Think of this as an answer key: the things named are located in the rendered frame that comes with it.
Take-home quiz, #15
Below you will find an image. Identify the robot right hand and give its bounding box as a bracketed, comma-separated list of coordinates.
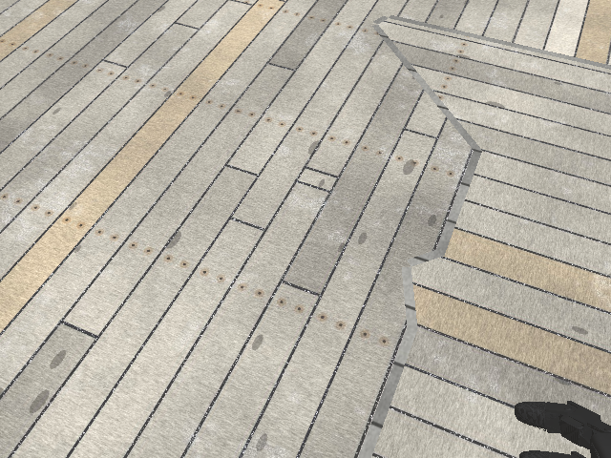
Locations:
[515, 401, 611, 458]

